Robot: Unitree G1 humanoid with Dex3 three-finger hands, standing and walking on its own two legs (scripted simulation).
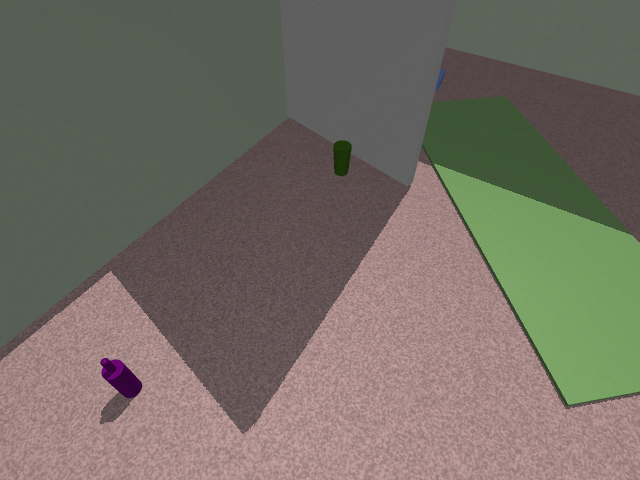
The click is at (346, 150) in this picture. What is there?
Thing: tapered cup
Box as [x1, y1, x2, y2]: [333, 140, 351, 175]
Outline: 340,140 335,142 333,146 334,171 338,175 344,175 346,174 348,168 351,145 347,141
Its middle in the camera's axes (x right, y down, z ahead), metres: +0.09 -0.40 +1.88
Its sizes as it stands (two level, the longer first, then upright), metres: 0.086 0.086 0.157
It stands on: the floor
